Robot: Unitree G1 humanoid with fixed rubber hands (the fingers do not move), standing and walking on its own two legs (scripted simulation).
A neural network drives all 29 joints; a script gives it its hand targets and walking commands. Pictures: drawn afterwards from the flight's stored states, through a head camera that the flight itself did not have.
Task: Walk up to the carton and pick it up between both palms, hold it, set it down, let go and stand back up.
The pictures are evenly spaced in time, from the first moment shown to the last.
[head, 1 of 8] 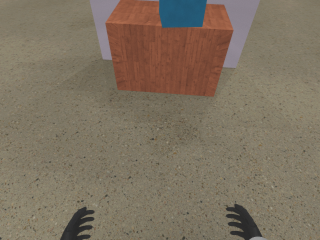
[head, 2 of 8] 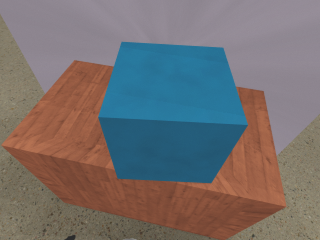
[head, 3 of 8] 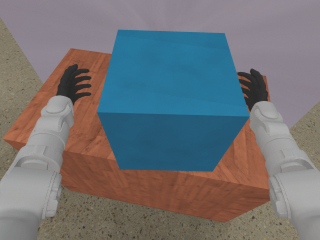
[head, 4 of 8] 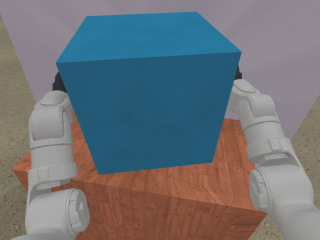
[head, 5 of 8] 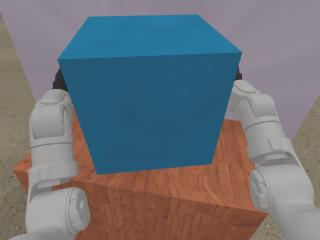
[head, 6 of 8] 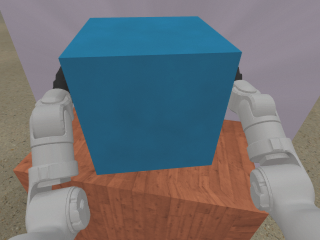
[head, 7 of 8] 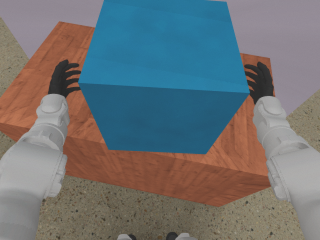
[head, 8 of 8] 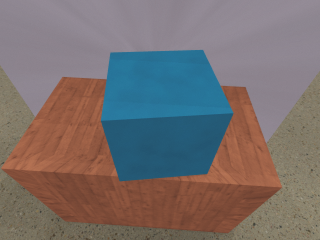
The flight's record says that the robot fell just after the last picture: no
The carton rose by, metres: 0.25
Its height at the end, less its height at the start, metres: +0.00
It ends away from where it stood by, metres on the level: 0.02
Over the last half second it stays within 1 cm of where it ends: yes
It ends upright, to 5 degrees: yes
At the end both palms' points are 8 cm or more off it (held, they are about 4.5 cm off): yes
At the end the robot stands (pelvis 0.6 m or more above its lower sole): yes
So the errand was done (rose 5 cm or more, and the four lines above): yes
